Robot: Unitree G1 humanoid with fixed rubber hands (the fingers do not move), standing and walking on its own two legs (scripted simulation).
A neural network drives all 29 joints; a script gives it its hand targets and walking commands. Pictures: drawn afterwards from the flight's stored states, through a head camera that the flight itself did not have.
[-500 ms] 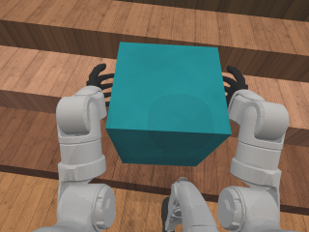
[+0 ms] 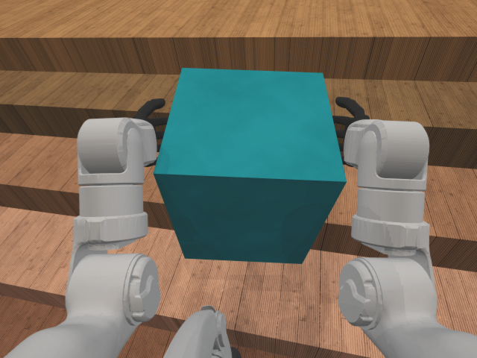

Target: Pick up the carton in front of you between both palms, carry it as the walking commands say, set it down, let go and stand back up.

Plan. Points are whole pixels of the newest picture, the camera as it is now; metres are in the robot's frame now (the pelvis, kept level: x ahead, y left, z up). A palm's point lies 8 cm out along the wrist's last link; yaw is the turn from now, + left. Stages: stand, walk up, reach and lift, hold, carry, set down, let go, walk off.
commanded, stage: carry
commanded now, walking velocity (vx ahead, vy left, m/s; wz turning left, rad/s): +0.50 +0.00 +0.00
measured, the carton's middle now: (247, 174) +0.39 +0.01 +0.14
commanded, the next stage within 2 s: none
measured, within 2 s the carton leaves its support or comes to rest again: neither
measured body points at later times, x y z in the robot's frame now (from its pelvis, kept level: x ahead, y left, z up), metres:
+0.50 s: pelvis +0.28 -0.05 +0.16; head +0.29 -0.02 +0.61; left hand +0.69 +0.09 +0.33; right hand +0.66 -0.21 +0.35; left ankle +0.19 +0.08 -0.59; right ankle +0.44 -0.18 -0.38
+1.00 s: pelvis +0.56 -0.09 +0.32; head +0.57 -0.13 +0.77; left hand +0.95 +0.06 +0.55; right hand +0.97 -0.24 +0.54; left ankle +0.71 +0.03 -0.14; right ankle +0.47 -0.18 -0.43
